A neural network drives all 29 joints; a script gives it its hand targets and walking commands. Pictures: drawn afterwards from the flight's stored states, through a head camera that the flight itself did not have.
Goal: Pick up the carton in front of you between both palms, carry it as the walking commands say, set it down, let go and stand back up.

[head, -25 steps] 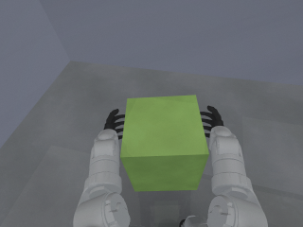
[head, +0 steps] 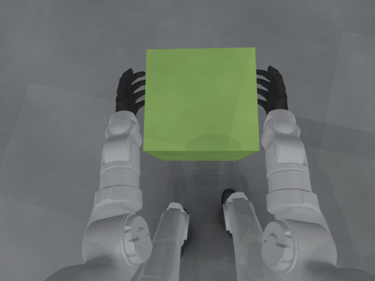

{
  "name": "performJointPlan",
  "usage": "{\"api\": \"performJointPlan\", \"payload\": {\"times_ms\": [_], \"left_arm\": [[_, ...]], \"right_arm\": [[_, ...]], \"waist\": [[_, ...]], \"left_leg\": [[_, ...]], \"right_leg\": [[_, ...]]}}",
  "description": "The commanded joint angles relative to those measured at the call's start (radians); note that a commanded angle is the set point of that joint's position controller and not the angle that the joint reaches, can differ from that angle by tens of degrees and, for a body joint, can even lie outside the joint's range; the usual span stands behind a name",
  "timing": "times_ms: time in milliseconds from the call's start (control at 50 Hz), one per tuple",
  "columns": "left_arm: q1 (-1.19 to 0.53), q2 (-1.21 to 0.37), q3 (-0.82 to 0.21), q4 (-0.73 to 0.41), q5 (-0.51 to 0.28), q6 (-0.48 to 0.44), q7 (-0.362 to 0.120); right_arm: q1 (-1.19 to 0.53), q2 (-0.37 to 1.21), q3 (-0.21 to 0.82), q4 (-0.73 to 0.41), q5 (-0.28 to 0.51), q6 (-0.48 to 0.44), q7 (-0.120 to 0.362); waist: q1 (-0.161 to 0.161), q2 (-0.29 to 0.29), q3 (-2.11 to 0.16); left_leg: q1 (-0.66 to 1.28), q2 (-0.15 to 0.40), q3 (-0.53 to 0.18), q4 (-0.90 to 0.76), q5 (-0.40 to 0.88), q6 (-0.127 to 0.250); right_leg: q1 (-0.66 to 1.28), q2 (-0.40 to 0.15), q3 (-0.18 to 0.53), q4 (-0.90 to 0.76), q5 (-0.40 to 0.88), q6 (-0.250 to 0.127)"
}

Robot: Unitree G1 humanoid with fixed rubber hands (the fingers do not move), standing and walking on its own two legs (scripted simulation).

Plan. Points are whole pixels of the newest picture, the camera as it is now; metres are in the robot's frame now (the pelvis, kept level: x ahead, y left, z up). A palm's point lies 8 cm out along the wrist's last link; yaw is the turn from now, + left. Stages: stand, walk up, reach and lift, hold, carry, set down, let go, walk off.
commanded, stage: set down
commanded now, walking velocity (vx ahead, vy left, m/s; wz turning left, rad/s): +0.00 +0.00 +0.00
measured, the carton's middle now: (199, 115) +0.45 -0.01 -0.17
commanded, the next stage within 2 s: none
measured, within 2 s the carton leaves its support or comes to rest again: neither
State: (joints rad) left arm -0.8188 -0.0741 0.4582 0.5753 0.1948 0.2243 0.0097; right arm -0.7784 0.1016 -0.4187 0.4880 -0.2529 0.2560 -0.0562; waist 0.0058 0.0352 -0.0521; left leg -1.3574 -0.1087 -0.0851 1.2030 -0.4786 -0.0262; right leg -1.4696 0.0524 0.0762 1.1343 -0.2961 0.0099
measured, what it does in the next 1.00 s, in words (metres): lowers itself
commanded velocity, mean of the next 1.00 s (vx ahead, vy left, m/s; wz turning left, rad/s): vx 0.00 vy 0.00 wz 0.00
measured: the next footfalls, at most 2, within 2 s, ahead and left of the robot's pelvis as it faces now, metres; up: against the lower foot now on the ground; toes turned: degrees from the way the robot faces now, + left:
none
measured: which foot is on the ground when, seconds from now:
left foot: down 0.00-1.00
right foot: down 0.00-1.00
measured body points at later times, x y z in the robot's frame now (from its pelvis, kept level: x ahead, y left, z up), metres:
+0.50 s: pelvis -0.02 +0.00 -0.12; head +0.30 -0.03 +0.20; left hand +0.50 +0.13 -0.24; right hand +0.49 -0.18 -0.24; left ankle +0.03 +0.13 -0.62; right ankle +0.10 -0.11 -0.62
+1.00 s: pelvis -0.04 +0.00 -0.22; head +0.34 -0.03 +0.01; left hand +0.53 +0.11 -0.39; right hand +0.53 -0.19 -0.40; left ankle +0.03 +0.13 -0.62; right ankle +0.10 -0.11 -0.62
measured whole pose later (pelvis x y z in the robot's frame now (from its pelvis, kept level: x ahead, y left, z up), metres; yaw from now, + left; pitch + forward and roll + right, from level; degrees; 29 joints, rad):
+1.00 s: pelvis -0.04 +0.00 -0.22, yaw +6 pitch +43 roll +6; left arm -1.44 0.12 0.37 0.84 0.05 0.26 0.18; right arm -1.45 -0.25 -0.36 0.83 -0.15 0.31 -0.05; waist -0.07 0.05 0.27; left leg -2.11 -0.20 -0.02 2.03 -0.69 -0.08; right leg -2.25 0.08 0.10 1.97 -0.47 0.04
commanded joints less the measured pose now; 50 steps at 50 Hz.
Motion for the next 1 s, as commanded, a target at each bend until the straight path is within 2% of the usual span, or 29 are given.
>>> {"api": "performJointPlan", "payload": {"times_ms": [0,60,140,280,380,620,740,960,980], "left_arm": [[-0.544,-0.957,-0.541,0.079,-0.066,0.034,-0.257],[-0.571,-0.949,-0.491,0.118,-0.05,0.048,-0.257],[-0.623,-0.923,-0.468,0.128,-0.053,0.032,-0.232],[-0.756,-0.883,-0.531,0.084,-0.119,0.007,-0.168],[-0.861,-0.858,-0.569,0.055,-0.163,0.014,-0.137],[-1.052,-0.756,-0.476,0.127,-0.169,0.029,-0.13],[-1.134,-0.696,-0.439,0.166,-0.178,0.023,-0.126],[-1.297,-0.614,-0.51,0.168,-0.277,0.004,-0.095],[-1.312,-0.607,-0.514,0.165,-0.284,0.002,-0.091]], "right_arm": [[-0.553,0.901,0.557,0.11,0.062,0.022,0.252],[-0.578,0.878,0.495,0.161,0.038,0.034,0.276],[-0.622,0.846,0.46,0.194,0.04,0.023,0.284],[-0.737,0.794,0.492,0.186,0.107,0.007,0.268],[-0.832,0.76,0.516,0.175,0.148,0.02,0.251],[-1.003,0.665,0.437,0.263,0.146,0.046,0.238],[-1.087,0.598,0.407,0.292,0.15,0.039,0.239],[-1.241,0.481,0.449,0.298,0.242,0.021,0.25],[-1.271,0.474,0.45,0.284,0.254,0.016,0.254]], "waist": [[-0.017,-0.037,-0.916],[-0.028,-0.032,-0.877],[-0.033,-0.037,-0.913],[-0.041,-0.046,-1.089],[-0.05,-0.047,-1.175],[-0.057,-0.078,-1.066],[-0.059,-0.093,-1.019],[-0.096,-0.084,-1.039],[-0.106,-0.072,-1.021]], "left_leg": [[0.031,-0.06,0.075,-0.105,0.232,-0.02],[-0.034,-0.062,0.08,-0.069,0.221,-0.022],[-0.11,-0.069,0.086,0.002,0.248,-0.027],[-0.157,-0.086,0.104,0.152,0.283,-0.04],[-0.183,-0.094,0.125,0.244,0.251,-0.045],[-0.402,-0.098,0.163,0.412,0.098,-0.03],[-0.505,-0.092,0.173,0.494,0.055,-0.024],[-0.557,-0.083,0.187,0.652,0.074,-0.027],[-0.528,-0.078,0.179,0.665,0.076,-0.02]], "right_leg": [[0.755,0.071,-0.059,0.038,0.297,0.003],[0.639,0.074,-0.072,0.078,0.269,0.0],[0.544,0.076,-0.079,0.158,0.297,0.002],[0.454,0.083,-0.095,0.305,0.343,0.015],[0.421,0.085,-0.107,0.386,0.325,0.024],[0.328,0.072,-0.108,0.527,0.219,0.028],[0.315,0.062,-0.106,0.613,0.21,0.024],[0.352,0.034,-0.107,0.794,0.32,0.01],[0.275,0.036,-0.112,0.799,0.296,0.01]]}}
